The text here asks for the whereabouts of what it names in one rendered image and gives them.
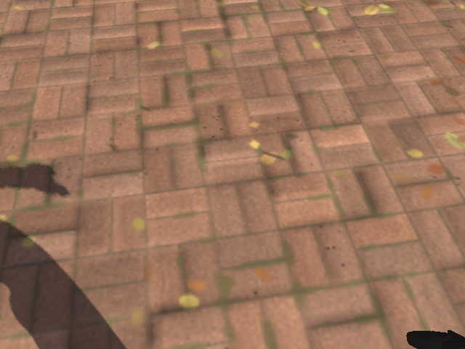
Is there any right robot hand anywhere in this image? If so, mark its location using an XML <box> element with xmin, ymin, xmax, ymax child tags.
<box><xmin>406</xmin><ymin>330</ymin><xmax>465</xmax><ymax>349</ymax></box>

